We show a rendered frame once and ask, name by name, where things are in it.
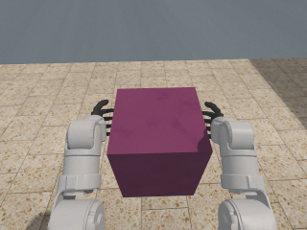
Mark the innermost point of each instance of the carton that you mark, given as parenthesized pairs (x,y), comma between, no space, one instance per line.
(158,143)

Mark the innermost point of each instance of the robot left hand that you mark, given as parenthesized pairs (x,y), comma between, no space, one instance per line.
(98,111)

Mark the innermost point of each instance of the robot right upper arm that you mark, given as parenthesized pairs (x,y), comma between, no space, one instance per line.
(245,214)

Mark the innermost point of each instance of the left robot forearm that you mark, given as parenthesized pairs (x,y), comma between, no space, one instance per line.
(81,163)

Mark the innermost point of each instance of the robot left upper arm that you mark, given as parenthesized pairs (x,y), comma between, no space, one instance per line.
(79,214)

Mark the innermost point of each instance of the right robot forearm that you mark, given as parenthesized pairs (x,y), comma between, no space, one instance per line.
(240,169)

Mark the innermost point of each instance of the robot right hand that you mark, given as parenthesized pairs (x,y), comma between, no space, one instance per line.
(213,115)

